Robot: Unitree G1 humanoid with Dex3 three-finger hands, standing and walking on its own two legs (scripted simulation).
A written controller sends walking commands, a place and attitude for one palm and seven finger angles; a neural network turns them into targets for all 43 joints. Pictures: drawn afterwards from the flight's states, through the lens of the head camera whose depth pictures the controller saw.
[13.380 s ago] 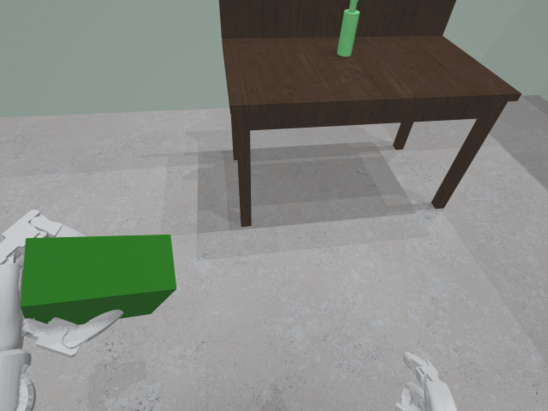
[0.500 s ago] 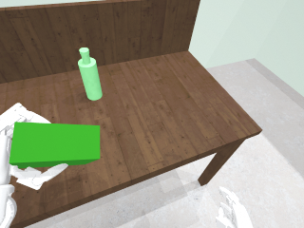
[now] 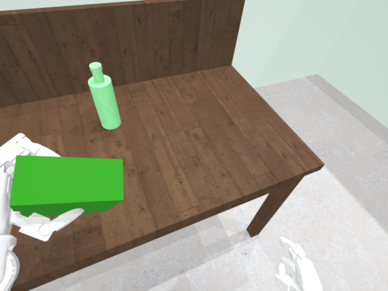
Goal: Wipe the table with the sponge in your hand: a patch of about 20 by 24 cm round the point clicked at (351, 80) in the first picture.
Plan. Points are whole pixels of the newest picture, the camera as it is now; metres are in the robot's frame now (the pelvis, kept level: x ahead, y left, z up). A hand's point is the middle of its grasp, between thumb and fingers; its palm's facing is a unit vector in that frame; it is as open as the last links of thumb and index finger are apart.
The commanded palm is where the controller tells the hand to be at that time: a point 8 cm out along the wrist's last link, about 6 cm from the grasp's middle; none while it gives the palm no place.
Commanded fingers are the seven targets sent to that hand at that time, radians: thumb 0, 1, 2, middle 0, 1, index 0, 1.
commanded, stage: shuffle to correct the standing spot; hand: left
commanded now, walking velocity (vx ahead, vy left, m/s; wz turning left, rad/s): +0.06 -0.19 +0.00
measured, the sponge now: (85, 188) +0.24 +0.21 +0.13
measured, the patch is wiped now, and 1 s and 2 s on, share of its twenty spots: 0.00 0.00 0.00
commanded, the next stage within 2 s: come to a stop and stand still in 0.30 s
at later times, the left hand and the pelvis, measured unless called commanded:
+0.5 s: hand (108, 182) +0.24 +0.17 +0.15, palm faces +0.31 -0.87 -0.39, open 10.4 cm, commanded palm +0.18 +0.21 +0.17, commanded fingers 0.00 0.10 1.30 -1.20 -1.60 -1.20 -1.60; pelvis +0.02 -0.07 -0.01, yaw +0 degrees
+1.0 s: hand (60, 177) +0.22 +0.22 +0.18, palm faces +0.45 -0.75 -0.49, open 10.4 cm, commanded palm +0.14 +0.23 +0.17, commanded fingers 0.00 0.10 1.30 -1.20 -1.60 -1.20 -1.60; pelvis -0.02 -0.05 -0.01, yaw +0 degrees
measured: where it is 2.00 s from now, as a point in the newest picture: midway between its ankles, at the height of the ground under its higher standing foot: outside the picture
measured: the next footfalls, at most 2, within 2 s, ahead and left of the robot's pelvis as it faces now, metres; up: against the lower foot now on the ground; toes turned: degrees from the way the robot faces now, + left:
none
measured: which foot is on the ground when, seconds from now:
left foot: down 0.00-1.00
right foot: down 0.00-1.00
